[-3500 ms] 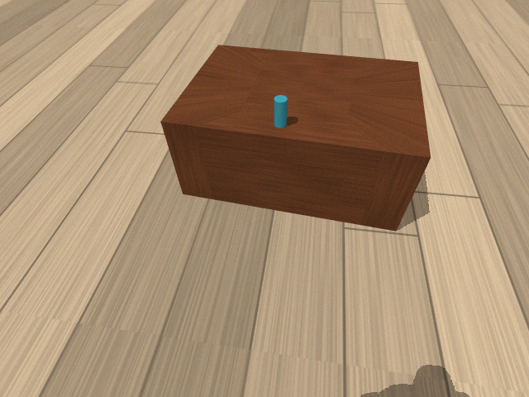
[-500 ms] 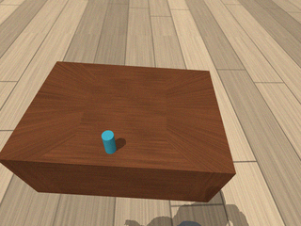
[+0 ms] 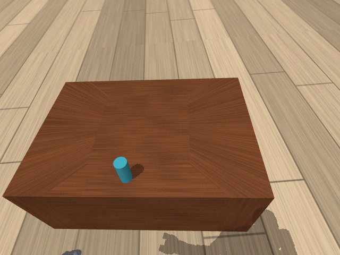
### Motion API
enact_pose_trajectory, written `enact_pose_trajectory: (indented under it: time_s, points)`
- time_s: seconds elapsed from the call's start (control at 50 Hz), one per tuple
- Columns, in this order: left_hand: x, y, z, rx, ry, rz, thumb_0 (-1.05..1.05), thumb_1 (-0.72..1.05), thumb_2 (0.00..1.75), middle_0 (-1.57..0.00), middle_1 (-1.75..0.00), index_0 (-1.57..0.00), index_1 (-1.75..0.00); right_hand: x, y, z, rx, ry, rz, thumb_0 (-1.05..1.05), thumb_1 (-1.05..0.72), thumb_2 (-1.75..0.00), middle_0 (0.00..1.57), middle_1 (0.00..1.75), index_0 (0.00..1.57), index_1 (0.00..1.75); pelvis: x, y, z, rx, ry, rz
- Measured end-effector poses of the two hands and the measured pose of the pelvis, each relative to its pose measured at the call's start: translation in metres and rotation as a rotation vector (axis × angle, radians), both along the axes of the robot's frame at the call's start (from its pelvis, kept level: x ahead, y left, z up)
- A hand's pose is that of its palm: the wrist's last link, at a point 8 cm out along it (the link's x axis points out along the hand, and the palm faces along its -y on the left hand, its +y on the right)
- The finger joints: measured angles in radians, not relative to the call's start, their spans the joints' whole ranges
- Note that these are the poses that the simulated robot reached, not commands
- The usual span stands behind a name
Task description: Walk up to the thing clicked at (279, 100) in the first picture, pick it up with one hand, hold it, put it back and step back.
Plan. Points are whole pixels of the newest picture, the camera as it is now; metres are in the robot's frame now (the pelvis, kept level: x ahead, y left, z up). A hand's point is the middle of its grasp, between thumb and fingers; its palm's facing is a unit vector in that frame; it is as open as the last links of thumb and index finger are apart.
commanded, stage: walk up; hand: left
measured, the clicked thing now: (123, 170) +0.48 +0.22 -0.26
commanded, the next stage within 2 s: stand in 0.94 s
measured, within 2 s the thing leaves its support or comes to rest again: neither
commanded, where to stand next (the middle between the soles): +0.08 +0.01 m, yaw +0 degrees
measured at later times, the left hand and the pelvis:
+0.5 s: hand out of the picture +0.07 +0.26 -0.14, palm faces +0.01 -0.95 -0.33, open 7.4 cm; pelvis +0.02 +0.00 +0.02, yaw +0 degrees
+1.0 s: hand out of the picture +0.11 +0.25 -0.14, palm faces +0.01 -0.95 -0.32, open 7.4 cm; pelvis +0.03 +0.00 +0.02, yaw +1 degrees
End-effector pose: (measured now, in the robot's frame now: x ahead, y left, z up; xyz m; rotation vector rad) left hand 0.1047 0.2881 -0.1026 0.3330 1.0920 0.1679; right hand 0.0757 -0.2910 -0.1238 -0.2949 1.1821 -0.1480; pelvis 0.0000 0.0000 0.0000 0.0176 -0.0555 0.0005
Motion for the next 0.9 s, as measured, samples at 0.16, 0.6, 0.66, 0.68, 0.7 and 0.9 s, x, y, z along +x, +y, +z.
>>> enact_pose_trajectory:
  time_s: [0.16,0.6,0.66,0.68,0.7,0.9]
  points:
    - [0.005,0.004,-0.002,-0.039,0.009,0.018,0.0,0.9,0.9,-0.2,-0.3,-0.2,-0.3,-0.015,-0.007,0.019,-0.051,0.045,-0.017,0.01,-0.91,-0.89,0.2,0.3,0.2,0.3,0.004,0.004,0.009,-0.009,0.001,-0.003]
    - [-0.044,0.014,-0.002,-0.016,0.185,0.121,0.0,0.9,0.9,-0.2,-0.3,-0.2,-0.3,0.035,0.004,0.017,-0.016,0.017,0.007,0.01,-0.91,-0.89,0.2,0.3,0.2,0.3,0.02,0.003,0.016,-0.015,0.007,0.008]
    - [-0.04,0.012,-0.002,-0.016,0.179,0.123,0.0,0.9,0.9,-0.2,-0.3,-0.2,-0.3,0.041,0.005,0.017,-0.01,0.014,0.009,0.01,-0.91,-0.89,0.2,0.3,0.2,0.3,0.022,0.002,0.016,-0.015,0.009,0.01]
    - [-0.038,0.011,-0.001,-0.017,0.175,0.122,0.0,0.9,0.9,-0.2,-0.3,-0.2,-0.3,0.042,0.005,0.017,-0.009,0.015,0.01,0.01,-0.91,-0.89,0.2,0.3,0.2,0.3,0.023,0.002,0.017,-0.015,0.01,0.01]
    - [-0.036,0.01,-0.001,-0.017,0.172,0.12,0.0,0.9,0.9,-0.2,-0.3,-0.2,-0.3,0.043,0.005,0.017,-0.009,0.015,0.01,0.01,-0.91,-0.89,0.2,0.3,0.2,0.3,0.024,0.002,0.017,-0.015,0.011,0.01]
    - [-0.01,0.005,-0.002,-0.028,0.13,0.097,0.0,0.9,0.9,-0.2,-0.3,-0.2,-0.3,0.041,-0.001,0.02,-0.024,0.027,-0.013,0.01,-0.91,-0.89,0.2,0.3,0.2,0.3,0.03,0.001,0.017,-0.017,0.015,0.01]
